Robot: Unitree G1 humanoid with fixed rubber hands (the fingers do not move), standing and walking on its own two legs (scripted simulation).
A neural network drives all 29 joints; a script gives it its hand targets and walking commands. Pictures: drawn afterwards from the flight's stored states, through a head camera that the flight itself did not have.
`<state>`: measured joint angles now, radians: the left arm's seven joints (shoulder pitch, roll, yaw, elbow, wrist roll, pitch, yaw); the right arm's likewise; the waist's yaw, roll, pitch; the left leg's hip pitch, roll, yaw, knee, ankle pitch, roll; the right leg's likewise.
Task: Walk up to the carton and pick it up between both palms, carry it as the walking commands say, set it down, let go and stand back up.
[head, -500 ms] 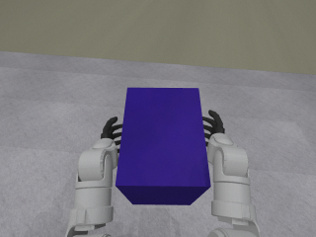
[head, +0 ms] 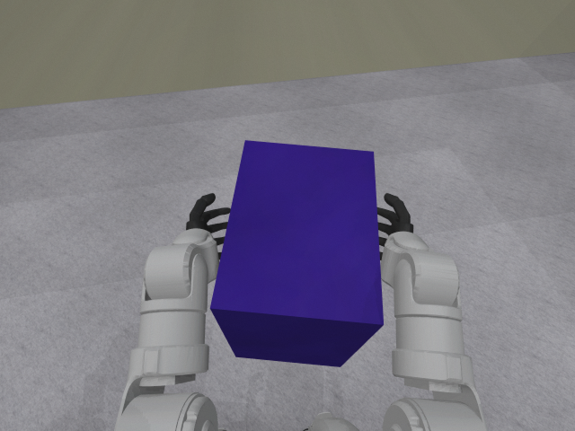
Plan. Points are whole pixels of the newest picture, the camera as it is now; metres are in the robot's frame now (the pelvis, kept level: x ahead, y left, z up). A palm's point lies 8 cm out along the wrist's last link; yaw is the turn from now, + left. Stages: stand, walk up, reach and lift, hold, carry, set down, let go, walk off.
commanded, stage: carry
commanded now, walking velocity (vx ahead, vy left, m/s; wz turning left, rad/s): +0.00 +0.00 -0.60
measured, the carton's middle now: (297, 265) +0.35 -0.02 +0.03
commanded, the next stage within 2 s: none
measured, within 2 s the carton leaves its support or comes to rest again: neither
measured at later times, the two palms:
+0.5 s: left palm (318, 263) +0.31 -0.04 +0.11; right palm (553, 315) +0.23 -0.30 +0.11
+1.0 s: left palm (423, 336) +0.21 -0.14 +0.12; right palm out of the picture +0.06 -0.37 +0.13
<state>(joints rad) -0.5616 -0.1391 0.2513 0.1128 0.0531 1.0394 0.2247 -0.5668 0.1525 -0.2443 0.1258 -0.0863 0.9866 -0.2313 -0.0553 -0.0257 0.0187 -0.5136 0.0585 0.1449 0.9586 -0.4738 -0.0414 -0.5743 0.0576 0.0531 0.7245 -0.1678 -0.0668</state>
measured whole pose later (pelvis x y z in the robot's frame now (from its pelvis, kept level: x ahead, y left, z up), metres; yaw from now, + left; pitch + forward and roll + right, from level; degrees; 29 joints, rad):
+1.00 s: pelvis -0.18 -0.06 +0.01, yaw -31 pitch +1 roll -1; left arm -0.63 -0.13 0.27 0.05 0.04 1.01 0.22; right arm -0.61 0.15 -0.24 0.06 -0.05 0.96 -0.24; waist -0.05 -0.04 0.08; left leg -0.38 0.18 0.24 0.69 -0.31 -0.01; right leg -0.53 0.01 -0.02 0.95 -0.43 -0.02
